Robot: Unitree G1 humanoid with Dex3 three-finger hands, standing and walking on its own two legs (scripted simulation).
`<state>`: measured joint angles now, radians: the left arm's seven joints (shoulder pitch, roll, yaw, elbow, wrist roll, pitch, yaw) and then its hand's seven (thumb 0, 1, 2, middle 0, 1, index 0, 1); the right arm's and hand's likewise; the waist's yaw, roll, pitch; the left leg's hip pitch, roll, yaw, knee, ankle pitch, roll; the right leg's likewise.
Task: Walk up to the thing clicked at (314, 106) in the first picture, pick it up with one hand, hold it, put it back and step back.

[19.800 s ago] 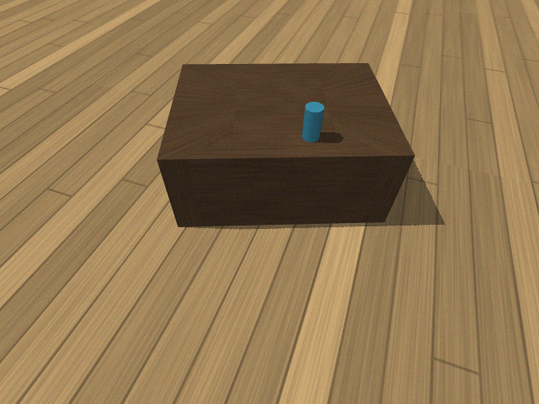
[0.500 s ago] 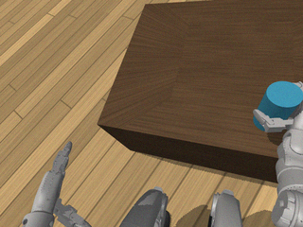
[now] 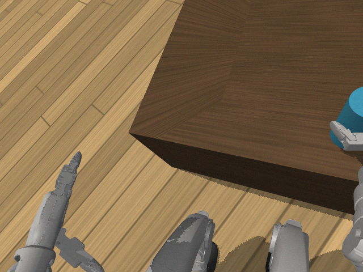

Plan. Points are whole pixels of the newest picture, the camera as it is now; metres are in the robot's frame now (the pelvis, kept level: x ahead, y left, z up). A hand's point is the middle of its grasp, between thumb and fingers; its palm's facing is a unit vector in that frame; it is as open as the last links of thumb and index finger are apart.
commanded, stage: lower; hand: right
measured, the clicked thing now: (359, 121) +0.48 -0.24 -0.08
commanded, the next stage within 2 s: loosen in 0.34 s
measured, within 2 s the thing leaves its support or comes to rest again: rests again in 1.44 s
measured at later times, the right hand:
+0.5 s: hand (357, 126) +0.48 -0.25 -0.10, palm faces +0.30 +0.96 +0.00, open 10.0 cm
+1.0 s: hand (362, 115) +0.49 -0.25 -0.07, palm faces +0.29 +0.96 +0.01, open 12.4 cm
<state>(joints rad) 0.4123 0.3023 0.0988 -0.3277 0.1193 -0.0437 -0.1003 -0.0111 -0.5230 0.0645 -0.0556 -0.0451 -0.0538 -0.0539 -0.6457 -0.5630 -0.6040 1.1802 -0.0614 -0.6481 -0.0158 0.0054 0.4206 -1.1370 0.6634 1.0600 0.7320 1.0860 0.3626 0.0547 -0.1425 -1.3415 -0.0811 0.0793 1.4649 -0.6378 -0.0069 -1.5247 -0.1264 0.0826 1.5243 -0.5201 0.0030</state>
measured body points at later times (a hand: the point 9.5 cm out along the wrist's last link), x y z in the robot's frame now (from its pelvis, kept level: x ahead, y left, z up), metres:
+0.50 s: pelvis -0.01 +0.00 -0.02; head +0.17 -0.11 +0.37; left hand +0.18 +0.25 +0.11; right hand +0.46 -0.30 -0.10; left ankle +0.03 +0.13 -0.56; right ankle +0.08 -0.12 -0.56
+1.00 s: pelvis -0.02 +0.00 -0.03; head +0.17 -0.10 +0.37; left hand +0.17 +0.25 +0.11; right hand +0.47 -0.30 -0.07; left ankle +0.03 +0.13 -0.56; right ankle +0.08 -0.12 -0.56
